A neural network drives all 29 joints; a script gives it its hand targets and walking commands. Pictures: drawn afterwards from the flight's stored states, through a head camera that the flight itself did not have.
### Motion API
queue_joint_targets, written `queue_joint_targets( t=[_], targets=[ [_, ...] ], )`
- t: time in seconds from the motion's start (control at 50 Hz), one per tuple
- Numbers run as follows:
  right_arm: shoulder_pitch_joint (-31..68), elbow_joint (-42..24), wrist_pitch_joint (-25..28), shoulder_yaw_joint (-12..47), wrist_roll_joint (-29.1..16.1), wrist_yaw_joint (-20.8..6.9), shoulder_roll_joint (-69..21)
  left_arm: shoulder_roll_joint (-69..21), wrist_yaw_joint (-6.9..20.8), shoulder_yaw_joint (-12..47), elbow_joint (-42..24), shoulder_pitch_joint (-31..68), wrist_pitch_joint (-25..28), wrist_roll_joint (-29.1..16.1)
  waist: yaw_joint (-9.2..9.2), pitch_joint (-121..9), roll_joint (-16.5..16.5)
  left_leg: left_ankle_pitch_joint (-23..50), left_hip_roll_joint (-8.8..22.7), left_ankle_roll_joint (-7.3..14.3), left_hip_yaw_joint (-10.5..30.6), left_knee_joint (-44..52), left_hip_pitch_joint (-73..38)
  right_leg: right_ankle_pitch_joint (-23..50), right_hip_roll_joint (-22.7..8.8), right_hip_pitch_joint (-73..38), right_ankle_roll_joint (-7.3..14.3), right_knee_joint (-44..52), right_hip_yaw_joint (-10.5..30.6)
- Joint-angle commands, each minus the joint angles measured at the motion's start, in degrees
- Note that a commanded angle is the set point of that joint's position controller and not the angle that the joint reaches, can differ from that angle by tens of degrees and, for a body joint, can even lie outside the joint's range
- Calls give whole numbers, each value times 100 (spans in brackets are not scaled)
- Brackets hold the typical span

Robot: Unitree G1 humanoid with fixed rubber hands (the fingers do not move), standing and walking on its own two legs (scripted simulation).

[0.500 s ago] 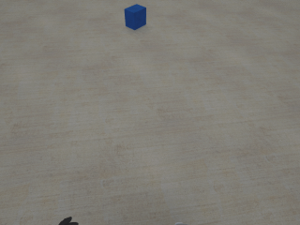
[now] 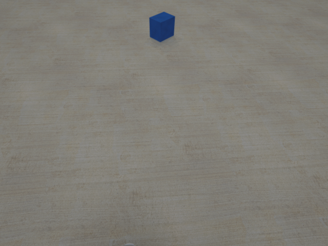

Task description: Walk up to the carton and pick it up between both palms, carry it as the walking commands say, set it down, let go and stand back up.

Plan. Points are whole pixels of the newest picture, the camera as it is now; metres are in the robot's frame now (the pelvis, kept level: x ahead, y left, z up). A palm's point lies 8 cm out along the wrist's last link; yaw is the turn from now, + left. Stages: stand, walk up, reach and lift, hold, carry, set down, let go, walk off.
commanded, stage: walk up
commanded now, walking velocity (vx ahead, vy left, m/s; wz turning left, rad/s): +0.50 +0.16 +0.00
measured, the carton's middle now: (162, 26) +2.51 +0.06 -0.64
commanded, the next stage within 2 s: none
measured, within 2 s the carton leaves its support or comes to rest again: neither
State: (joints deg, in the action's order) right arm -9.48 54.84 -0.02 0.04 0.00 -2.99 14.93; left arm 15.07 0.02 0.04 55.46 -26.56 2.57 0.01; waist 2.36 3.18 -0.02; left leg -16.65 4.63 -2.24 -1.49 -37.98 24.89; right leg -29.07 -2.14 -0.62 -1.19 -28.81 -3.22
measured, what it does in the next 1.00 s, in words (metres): walks ahead: right foot, then left foot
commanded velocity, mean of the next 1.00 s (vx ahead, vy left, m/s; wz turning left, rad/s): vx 0.49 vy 0.10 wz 0.00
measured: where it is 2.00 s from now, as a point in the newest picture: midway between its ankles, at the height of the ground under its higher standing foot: (157, 140)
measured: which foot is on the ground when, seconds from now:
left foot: down 0.00-0.40, up 0.42-0.80, down 0.82-1.00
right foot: down 0.00-0.02, up 0.04-0.38, down 0.40-0.84, up 0.86-1.00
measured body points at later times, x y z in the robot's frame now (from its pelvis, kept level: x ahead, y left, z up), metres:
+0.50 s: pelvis +0.23 -0.02 +0.01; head +0.26 -0.04 +0.46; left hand +0.34 +0.24 -0.11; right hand +0.26 -0.27 -0.14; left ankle +0.11 +0.13 -0.64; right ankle +0.27 -0.12 -0.72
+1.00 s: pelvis +0.47 +0.05 +0.02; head +0.50 +0.07 +0.47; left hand +0.54 +0.30 -0.13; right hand +0.50 -0.20 -0.11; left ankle +0.45 +0.17 -0.72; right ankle +0.39 -0.10 -0.64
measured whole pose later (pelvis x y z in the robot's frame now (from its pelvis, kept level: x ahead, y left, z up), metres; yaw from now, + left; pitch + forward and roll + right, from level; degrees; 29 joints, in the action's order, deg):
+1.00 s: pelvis +0.47 +0.05 +0.02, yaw -1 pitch +2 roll -1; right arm -17.5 55.7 3.6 0.1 0.0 -1.9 12.3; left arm 14.9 1.4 0.1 53.9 -13.1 1.7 0.0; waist 0.0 1.0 1.6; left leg -18.0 3.9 -0.4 -4.0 -31.2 15.4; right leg -23.9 -4.6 23.9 -2.0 -62.5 -2.7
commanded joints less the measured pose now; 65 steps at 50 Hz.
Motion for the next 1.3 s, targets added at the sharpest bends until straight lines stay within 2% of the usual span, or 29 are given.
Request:
queue_joint_targets(
  t=[0.0,0.02,0.04,0.08,0.12,0.26,0.3,0.34,0.36,0.38,0.4,0.42,0.44,0.5,0.68,0.76,0.8,0.82,0.84,0.86,0.9,0.96,1.08,1.16,1.18,1.2,1.22,1.24,1.28],
  targets=[
    [-2244,294,308,-495,127,144,1360,949,13,-440,-528,568,145,33,-1157,-1636,-1221,685,756,626,847,1345,-3690,3501,-414,2037,109,-3165,-153],
    [-2629,309,324,-573,110,231,1760,506,31,-383,-808,588,173,137,-1182,-1830,-2481,1659,1619,982,2683,1906,-4421,-58,274,3492,-10,-4192,5],
    [-2643,318,376,-483,74,243,1563,668,19,-400,-805,799,141,154,-1132,-1472,-1478,2059,1912,1136,3378,1872,-4262,-100,21,3872,224,-4429,390],
    [-1917,276,428,-365,137,261,1058,543,82,-318,-794,1277,147,114,-878,-609,-766,3098,1446,1053,2293,1740,-3453,417,-178,4136,193,-4390,347],
    [-1458,155,439,-307,149,305,879,532,164,-328,-652,1243,66,159,-608,-549,-794,2626,1265,939,1588,1996,-2926,612,-353,3838,77,-3890,288],
    [-1124,70,412,-306,175,291,835,176,312,-206,-787,2321,-29,103,-573,-13,-1203,1288,1006,850,674,2700,-1750,1281,-252,2946,-24,-997,-286],
    [-1182,163,378,-353,154,285,917,157,310,-201,-707,2262,46,85,-540,-260,-1323,1582,987,799,628,2387,-2017,1532,-92,2486,29,-317,-462],
    [-1165,142,372,-388,94,301,980,295,242,-254,-434,1458,142,105,-206,-959,-871,2491,708,620,320,1302,-2089,2157,69,1206,55,459,-626],
    [-1056,74,408,-365,47,292,829,618,183,-370,-163,561,214,155,199,-1614,-502,2497,377,440,92,112,-1567,2343,-301,-112,261,395,-156],
    [-1025,-123,474,-321,17,286,539,1223,113,-556,31,-304,268,207,553,-2128,879,719,-152,254,-77,-1478,-200,1918,-1469,-1266,604,689,1574],
    [-1012,-354,458,-262,71,268,350,1779,43,-648,60,-719,230,160,570,-2071,1899,-1469,-634,178,34,-2660,1139,1814,-2543,-1837,971,1208,3673],
    [-616,-409,370,-290,164,258,552,1709,-20,-577,157,-801,166,130,665,-1573,818,-1387,-303,197,513,-3072,1491,1505,-2686,-1394,1127,1332,3904],
    [-589,-385,304,-307,202,213,545,1518,-61,-577,141,-411,122,143,423,-1127,369,-965,-167,176,682,-3213,1514,1861,-2618,-720,962,1297,3630],
    [-642,-293,147,-282,173,111,405,1000,-37,-494,-208,712,152,116,-59,-122,474,1,229,13,541,-2729,970,1729,-1876,637,786,1576,2122],
    [546,-655,55,-150,155,-84,285,1268,-30,-558,-237,188,170,174,232,688,737,-7,314,-192,-18,-700,863,1543,-1839,848,955,1920,1402],
    [243,-556,145,-130,138,-81,309,1329,-38,-557,-326,601,95,151,-133,412,843,218,-11,-78,-611,731,-292,2430,-1568,999,660,1260,761],
    [-1206,7,262,-304,129,60,633,1179,-11,-518,-379,833,87,111,-780,-631,40,712,-277,101,-804,1016,-2180,3732,-1116,1360,422,-734,276],
    [-2300,305,342,-508,136,149,1242,853,29,-463,-548,794,126,43,-1117,-1483,-1510,220,811,431,744,1634,-3376,2637,-441,2122,141,-2745,-214],
    [-2850,378,357,-575,122,239,1713,414,61,-413,-908,1021,147,123,-1256,-1587,-2765,963,1620,724,2685,2296,-4075,-192,250,3569,18,-3877,-90],
    [-2832,377,418,-480,117,237,1520,519,46,-403,-895,1109,119,187,-1136,-1193,-1936,1709,1937,945,3426,2136,-4000,-226,56,4015,178,-4261,277],
    [-2206,337,465,-353,158,255,962,456,114,-353,-870,1525,134,121,-879,-582,-908,2886,1451,883,2186,1785,-3514,367,-246,4277,149,-4197,332],
    [-1775,256,467,-295,149,318,771,395,217,-334,-683,1512,15,163,-615,-658,-1002,2754,1254,808,1389,1996,-2991,679,-361,3874,21,-3615,169],
    [-1456,121,430,-305,182,335,744,95,328,-213,-821,2501,-42,99,-643,-124,-1190,1754,1074,866,757,2578,-2281,1344,-267,3371,-58,-1234,-247],
    [-1445,199,365,-393,112,318,944,166,266,-227,-549,1880,114,104,-326,-714,-1051,2960,846,675,327,1442,-2420,1861,116,1796,23,412,-711],
    [-1355,142,388,-407,54,322,932,466,219,-325,-278,1046,184,131,2,-1342,-717,3190,537,503,82,344,-2108,2212,-80,589,151,465,-502],
    [-1230,-4,443,-376,12,318,697,948,146,-494,7,49,243,200,435,-1965,126,1934,159,300,-96,-1065,-839,1983,-1013,-850,472,526,700],
    [-1180,-292,489,-296,27,299,277,1643,80,-666,121,-565,239,169,562,-2105,1952,-1189,-556,171,-70,-2520,785,2010,-2289,-1726,862,1018,2979],
    [-758,-477,435,-298,129,293,505,1697,41,-602,167,-753,163,163,694,-1727,1335,-1665,-328,235,269,-3099,1470,1426,-2581,-1642,1159,1302,3677],
    [-435,-435,318,-290,193,203,475,1372,-31,-589,151,-117,102,165,381,-646,177,-828,-32,205,586,-3310,1596,1687,-2594,-221,1006,1407,3355]
  ],
)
